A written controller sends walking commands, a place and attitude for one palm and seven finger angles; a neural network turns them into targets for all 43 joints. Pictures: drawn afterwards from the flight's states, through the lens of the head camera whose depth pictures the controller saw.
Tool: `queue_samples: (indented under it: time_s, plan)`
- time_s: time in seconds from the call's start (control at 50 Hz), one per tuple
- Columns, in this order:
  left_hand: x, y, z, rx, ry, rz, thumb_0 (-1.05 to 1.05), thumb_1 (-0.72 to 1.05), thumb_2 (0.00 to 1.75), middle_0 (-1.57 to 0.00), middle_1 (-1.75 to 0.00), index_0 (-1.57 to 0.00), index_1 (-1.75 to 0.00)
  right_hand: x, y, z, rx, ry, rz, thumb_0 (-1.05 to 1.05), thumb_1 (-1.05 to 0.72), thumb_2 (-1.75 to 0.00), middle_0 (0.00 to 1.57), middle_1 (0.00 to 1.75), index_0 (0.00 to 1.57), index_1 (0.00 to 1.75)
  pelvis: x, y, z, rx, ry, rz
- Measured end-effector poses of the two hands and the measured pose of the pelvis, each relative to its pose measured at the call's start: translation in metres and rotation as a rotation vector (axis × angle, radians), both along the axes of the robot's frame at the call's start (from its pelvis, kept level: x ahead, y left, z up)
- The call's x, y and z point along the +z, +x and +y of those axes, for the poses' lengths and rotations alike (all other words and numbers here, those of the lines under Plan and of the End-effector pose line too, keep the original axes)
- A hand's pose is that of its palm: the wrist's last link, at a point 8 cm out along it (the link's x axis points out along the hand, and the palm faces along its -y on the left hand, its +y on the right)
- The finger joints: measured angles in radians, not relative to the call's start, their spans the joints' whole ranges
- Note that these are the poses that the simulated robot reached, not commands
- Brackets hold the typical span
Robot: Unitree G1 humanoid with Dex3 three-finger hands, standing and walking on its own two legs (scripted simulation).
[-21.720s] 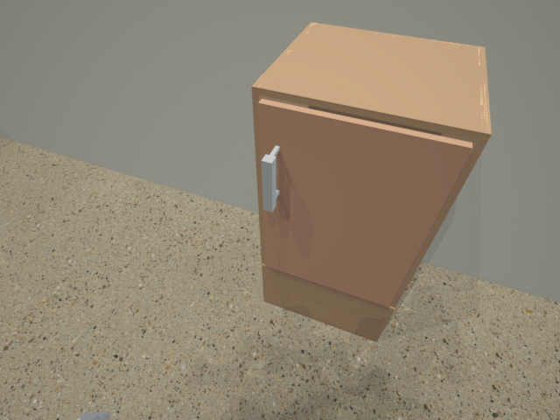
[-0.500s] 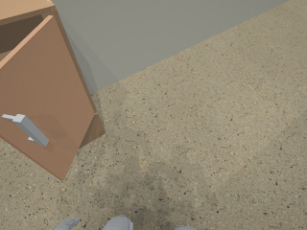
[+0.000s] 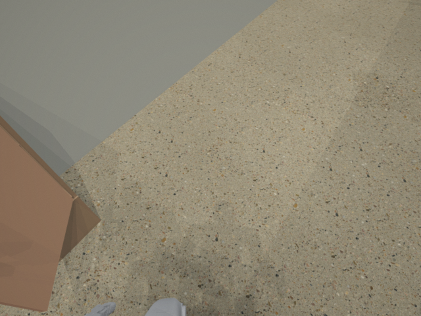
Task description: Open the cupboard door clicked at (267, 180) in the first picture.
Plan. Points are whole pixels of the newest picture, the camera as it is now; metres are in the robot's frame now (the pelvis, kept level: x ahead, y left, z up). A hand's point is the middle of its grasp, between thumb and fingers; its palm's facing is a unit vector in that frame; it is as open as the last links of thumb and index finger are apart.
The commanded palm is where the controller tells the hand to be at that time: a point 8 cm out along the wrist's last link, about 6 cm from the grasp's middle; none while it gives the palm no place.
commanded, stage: walk to a spot facing it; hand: left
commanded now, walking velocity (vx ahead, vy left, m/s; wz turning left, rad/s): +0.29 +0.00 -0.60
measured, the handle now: out of the picture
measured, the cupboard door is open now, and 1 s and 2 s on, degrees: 43 43 43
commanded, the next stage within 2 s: turn to face it in 1.42 s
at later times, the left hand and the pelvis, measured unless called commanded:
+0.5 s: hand (148, 262) +0.25 +0.17 -0.16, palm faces -0.27 -0.95 -0.17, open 7.4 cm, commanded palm none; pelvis +0.12 +0.00 +0.01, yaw -19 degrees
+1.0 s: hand (224, 194) +0.43 +0.00 -0.16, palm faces -0.40 -0.89 -0.20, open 7.1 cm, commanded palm none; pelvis +0.29 -0.15 +0.01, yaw -27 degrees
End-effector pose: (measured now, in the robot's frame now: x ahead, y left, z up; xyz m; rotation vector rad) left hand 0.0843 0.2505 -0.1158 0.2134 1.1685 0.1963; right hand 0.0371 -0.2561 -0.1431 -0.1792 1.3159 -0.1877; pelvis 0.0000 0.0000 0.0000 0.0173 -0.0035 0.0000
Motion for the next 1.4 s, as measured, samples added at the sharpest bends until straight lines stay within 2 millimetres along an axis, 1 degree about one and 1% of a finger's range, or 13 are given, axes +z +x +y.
queue_samples:
  time_s: [0.2, 0.28, 0.32, 0.42, 0.5, 0.64, 0.72, 0.78, 0.86, 1.04, 1.16, 1.24, 1.4]
  plan:
    - [-0.010, -0.018, -0.004, -0.018, -0.066, 0.139, 0.01, 0.91, 0.90, -0.20, -0.30, -0.20, -0.30, 0.033, 0.066, -0.002, -0.033, -0.031, -0.178, 0.01, -0.90, -0.90, 0.20, 0.29, 0.20, 0.30, 0.010, 0.034, 0.004, -0.111, 0.001, 0.020]
    - [-0.026, -0.008, 0.008, -0.032, -0.086, 0.195, 0.01, 0.91, 0.90, -0.20, -0.30, -0.20, -0.30, 0.036, 0.094, 0.007, -0.038, -0.070, -0.260, 0.01, -0.90, -0.90, 0.20, 0.29, 0.20, 0.30, 0.000, 0.058, 0.016, -0.163, -0.022, 0.031]
    - [-0.031, 0.009, 0.012, -0.071, -0.089, 0.218, 0.01, 0.91, 0.90, -0.20, -0.30, -0.20, -0.30, 0.036, 0.095, 0.010, -0.060, -0.085, -0.276, 0.01, -0.90, -0.90, 0.20, 0.29, 0.20, 0.30, -0.003, 0.068, 0.018, -0.194, -0.023, 0.026]
    - [-0.023, 0.089, 0.003, -0.189, -0.089, 0.168, 0.02, 0.91, 0.90, -0.20, -0.30, -0.20, -0.30, 0.037, 0.062, 0.020, -0.161, -0.066, -0.169, 0.01, -0.90, -0.90, 0.20, 0.29, 0.20, 0.30, 0.007, 0.097, 0.011, -0.269, -0.020, 0.023]
    - [-0.014, 0.169, -0.027, -0.302, -0.085, 0.086, 0.02, 0.92, 0.90, -0.19, -0.30, -0.20, -0.30, 0.030, 0.021, 0.028, -0.274, -0.024, -0.032, 0.01, -0.90, -0.90, 0.20, 0.29, 0.20, 0.30, 0.010, 0.121, -0.002, -0.333, -0.022, 0.023]
    - [-0.006, 0.313, -0.126, -0.522, -0.071, -0.056, 0.01, 0.92, 0.90, -0.19, -0.30, -0.19, -0.29, 0.013, -0.043, 0.035, -0.477, 0.072, 0.226, 0.01, -0.90, -0.90, 0.20, 0.29, 0.20, 0.30, -0.003, 0.170, -0.048, -0.414, -0.008, 0.021]
    - [-0.010, 0.367, -0.181, -0.570, -0.069, -0.179, 0.01, 0.92, 0.90, -0.19, -0.30, -0.20, -0.30, -0.001, -0.048, 0.019, -0.544, 0.128, 0.334, 0.01, -0.90, -0.90, 0.20, 0.29, 0.20, 0.30, -0.020, 0.196, -0.085, -0.430, 0.007, 0.003]
    - [-0.007, 0.371, -0.202, -0.567, -0.070, -0.152, 0.01, 0.92, 0.90, -0.19, -0.30, -0.20, -0.30, -0.001, -0.013, -0.013, -0.558, 0.106, 0.282, 0.01, -0.90, -0.90, 0.20, 0.29, 0.20, 0.30, -0.012, 0.212, -0.101, -0.437, -0.002, -0.009]
    - [-0.008, 0.356, -0.217, -0.549, -0.079, -0.038, 0.01, 0.91, 0.90, -0.19, -0.30, -0.20, -0.30, 0.007, 0.062, -0.061, -0.542, 0.057, 0.112, 0.01, -0.91, -0.90, 0.20, 0.29, 0.20, 0.30, 0.003, 0.238, -0.122, -0.456, -0.003, -0.003]
    - [-0.014, 0.358, -0.204, -0.429, -0.054, 0.109, -0.01, 0.95, 0.90, -0.20, -0.30, -0.20, -0.30, 0.022, 0.235, -0.135, -0.436, 0.019, -0.157, 0.01, -0.91, -0.90, 0.19, 0.29, 0.20, 0.30, 0.010, 0.313, -0.158, -0.477, -0.023, 0.007]
    - [-0.037, 0.363, -0.198, -0.374, -0.052, 0.269, 0.00, 0.93, 0.90, -0.20, -0.30, -0.20, -0.30, 0.017, 0.333, -0.168, -0.377, -0.037, -0.273, 0.01, -0.90, -0.90, 0.20, 0.29, 0.20, 0.30, -0.008, 0.379, -0.171, -0.503, -0.035, 0.000]
    - [-0.037, 0.396, -0.213, -0.408, -0.041, 0.303, 0.01, 0.92, 0.90, -0.20, -0.30, -0.20, -0.30, 0.015, 0.344, -0.172, -0.418, -0.039, -0.255, 0.00, -0.90, -0.90, 0.20, 0.29, 0.20, 0.30, -0.007, 0.407, -0.184, -0.524, -0.006, -0.011]
    - [-0.011, 0.517, -0.296, -0.495, -0.060, 0.116, 0.01, 0.92, 0.90, -0.19, -0.30, -0.20, -0.30, 0.007, 0.298, -0.181, -0.531, 0.038, 0.008, 0.00, -0.93, -0.90, 0.20, 0.29, 0.21, 0.30, 0.007, 0.455, -0.231, -0.543, -0.001, -0.002]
